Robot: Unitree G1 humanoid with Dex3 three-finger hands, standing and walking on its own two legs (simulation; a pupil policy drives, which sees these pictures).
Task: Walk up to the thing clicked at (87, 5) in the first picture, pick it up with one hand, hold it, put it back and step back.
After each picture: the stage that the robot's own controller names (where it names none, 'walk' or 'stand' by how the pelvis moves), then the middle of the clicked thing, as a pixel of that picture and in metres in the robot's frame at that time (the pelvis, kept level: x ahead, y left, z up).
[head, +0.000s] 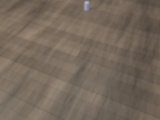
stand; (86, 6) +2.16 -0.05 -0.72
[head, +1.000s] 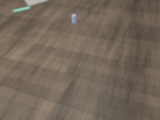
walk; (74, 18) +2.02 +0.25 -0.70
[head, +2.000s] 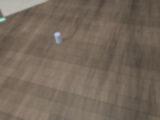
walk; (58, 38) +1.40 +0.41 -0.72
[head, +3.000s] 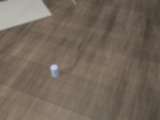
walk; (54, 71) +0.91 +0.34 -0.71
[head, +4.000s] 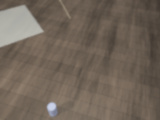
walk; (52, 109) +0.54 +0.24 -0.69
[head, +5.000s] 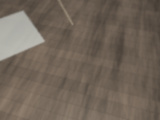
stand; out of the picture +0.32 +0.21 -0.70
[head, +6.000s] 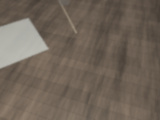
stand; out of the picture +0.29 +0.19 -0.72
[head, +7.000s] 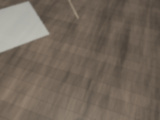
stand; out of the picture +0.34 +0.17 -0.71
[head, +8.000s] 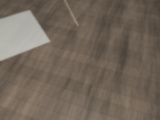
stand; out of the picture +0.33 +0.18 -0.72
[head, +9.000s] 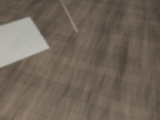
stand; out of the picture +0.30 +0.18 -0.73
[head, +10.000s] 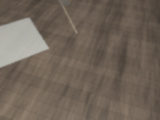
stand; out of the picture +0.30 +0.19 -0.73
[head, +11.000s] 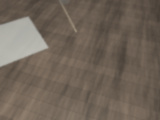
stand; out of the picture +0.30 +0.19 -0.73
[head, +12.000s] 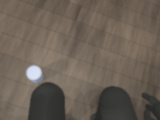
go down; (35, 74) +0.38 +0.22 -0.38
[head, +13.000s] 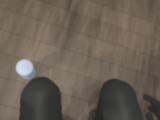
approach; (26, 70) +0.38 +0.24 -0.31
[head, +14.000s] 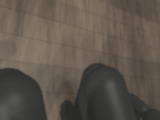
close in; out of the picture +0.36 +0.27 -0.22
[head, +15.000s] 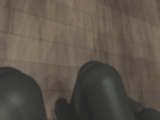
close; out of the picture +0.36 +0.28 -0.21
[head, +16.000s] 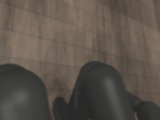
lift; out of the picture +0.33 +0.26 -0.22
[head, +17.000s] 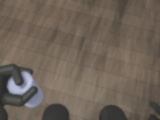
lift; (27, 90) +0.31 +0.19 -0.03
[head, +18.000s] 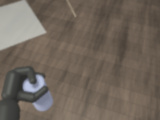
hold; (39, 93) +0.31 +0.17 -0.01
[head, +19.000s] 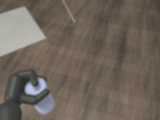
hold; (41, 96) +0.31 +0.16 -0.02
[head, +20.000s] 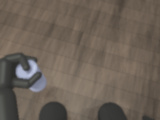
crouch; (32, 76) +0.36 +0.19 -0.09
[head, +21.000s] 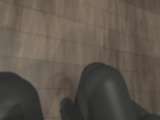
lower; out of the picture +0.36 +0.27 -0.22
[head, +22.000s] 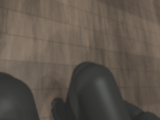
lower; out of the picture +0.37 +0.28 -0.22
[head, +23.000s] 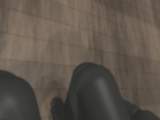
lower; out of the picture +0.36 +0.28 -0.23
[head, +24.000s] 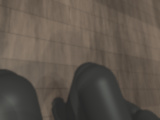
lower; out of the picture +0.36 +0.29 -0.22
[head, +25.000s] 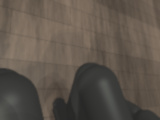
loosen; out of the picture +0.35 +0.29 -0.22
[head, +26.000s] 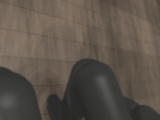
withdraw; out of the picture +0.34 +0.26 -0.22
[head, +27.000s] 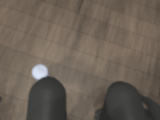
walk; (41, 74) +0.37 +0.21 -0.33
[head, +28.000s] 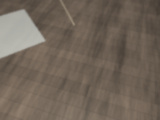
stand; out of the picture +0.28 +0.15 -0.66
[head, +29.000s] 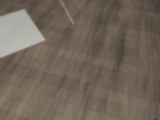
stand; out of the picture +0.30 +0.18 -0.66
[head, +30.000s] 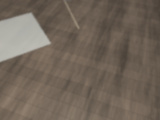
stand; out of the picture +0.30 +0.16 -0.71
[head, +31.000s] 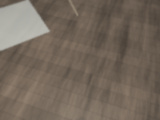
walk; out of the picture +0.34 +0.15 -0.71
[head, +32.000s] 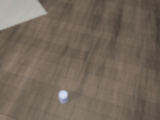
walk; (63, 97) +0.53 +0.13 -0.71
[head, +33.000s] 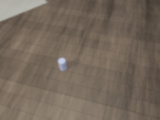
walk; (62, 64) +0.86 +0.25 -0.69
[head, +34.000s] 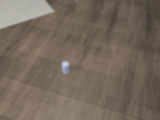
stand; (65, 67) +0.95 +0.18 -0.71
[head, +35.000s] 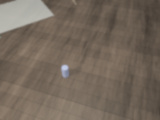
stand; (65, 71) +0.94 +0.20 -0.73
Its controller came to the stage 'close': yes
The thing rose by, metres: 0.68
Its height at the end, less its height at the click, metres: +0.00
